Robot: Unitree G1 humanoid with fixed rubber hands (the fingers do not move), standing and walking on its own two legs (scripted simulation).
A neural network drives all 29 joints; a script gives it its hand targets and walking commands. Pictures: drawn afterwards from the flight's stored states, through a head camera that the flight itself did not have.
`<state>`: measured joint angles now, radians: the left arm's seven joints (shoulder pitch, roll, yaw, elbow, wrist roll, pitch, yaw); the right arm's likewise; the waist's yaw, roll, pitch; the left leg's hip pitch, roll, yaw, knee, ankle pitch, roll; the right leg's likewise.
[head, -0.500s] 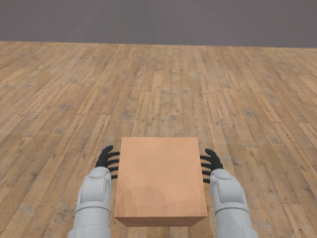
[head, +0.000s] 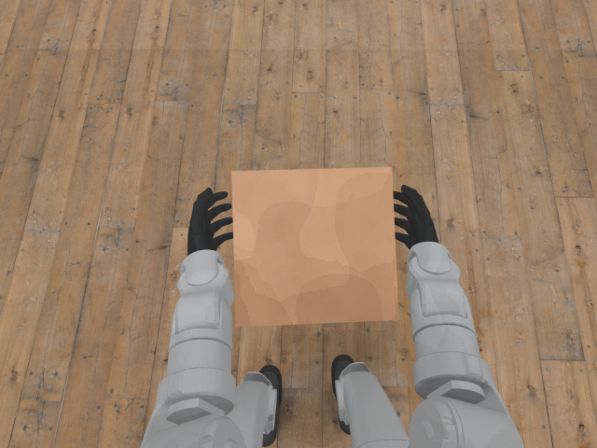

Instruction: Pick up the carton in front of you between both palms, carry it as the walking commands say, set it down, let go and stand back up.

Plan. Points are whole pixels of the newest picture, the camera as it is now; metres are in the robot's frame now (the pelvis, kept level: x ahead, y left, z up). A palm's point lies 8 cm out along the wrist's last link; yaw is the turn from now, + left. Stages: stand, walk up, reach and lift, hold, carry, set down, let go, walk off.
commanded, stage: set down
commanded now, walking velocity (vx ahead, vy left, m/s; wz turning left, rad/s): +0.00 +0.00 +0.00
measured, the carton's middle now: (308, 245) +0.40 -0.02 -0.18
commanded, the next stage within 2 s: none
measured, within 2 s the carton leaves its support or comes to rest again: neither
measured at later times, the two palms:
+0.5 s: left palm (238, 243) +0.42 +0.11 -0.21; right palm (402, 229) +0.44 -0.19 -0.23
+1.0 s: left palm (258, 249) +0.45 +0.09 -0.37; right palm (389, 234) +0.47 -0.20 -0.38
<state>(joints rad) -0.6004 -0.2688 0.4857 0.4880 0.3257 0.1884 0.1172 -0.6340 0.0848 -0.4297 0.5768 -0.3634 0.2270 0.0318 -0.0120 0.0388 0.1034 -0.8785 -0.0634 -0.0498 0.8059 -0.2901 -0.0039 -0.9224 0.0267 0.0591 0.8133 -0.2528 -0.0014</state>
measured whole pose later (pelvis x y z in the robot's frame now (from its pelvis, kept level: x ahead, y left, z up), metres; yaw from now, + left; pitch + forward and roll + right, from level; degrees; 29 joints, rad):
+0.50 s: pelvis -0.03 -0.02 -0.14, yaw +2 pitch +43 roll +4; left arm -0.84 -0.22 0.56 0.49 0.26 0.25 0.12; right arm -0.93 -0.02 -0.41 0.68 -0.30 0.31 -0.01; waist 0.00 0.04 -0.15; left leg -1.68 -0.10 -0.07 1.40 -0.47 -0.06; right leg -1.74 0.07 0.06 1.42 -0.42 -0.02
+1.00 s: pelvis -0.05 -0.02 -0.26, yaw +4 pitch +45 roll +5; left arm -1.11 -0.15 0.55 0.62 0.17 0.22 0.24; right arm -1.25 -0.22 -0.28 0.89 -0.20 0.29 -0.03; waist -0.02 0.06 0.00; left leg -2.08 -0.15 -0.04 1.83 -0.56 -0.09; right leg -2.15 0.10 0.07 1.85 -0.49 0.01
